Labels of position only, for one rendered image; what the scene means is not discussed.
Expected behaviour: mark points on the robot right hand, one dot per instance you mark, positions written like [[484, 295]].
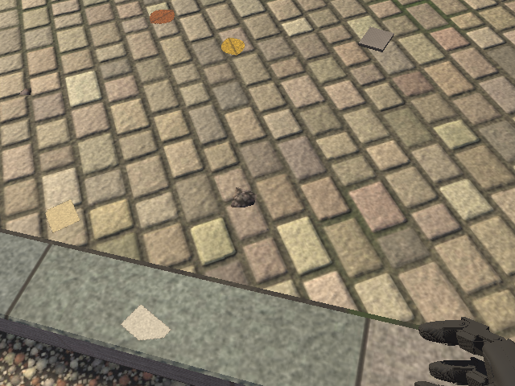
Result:
[[498, 367]]

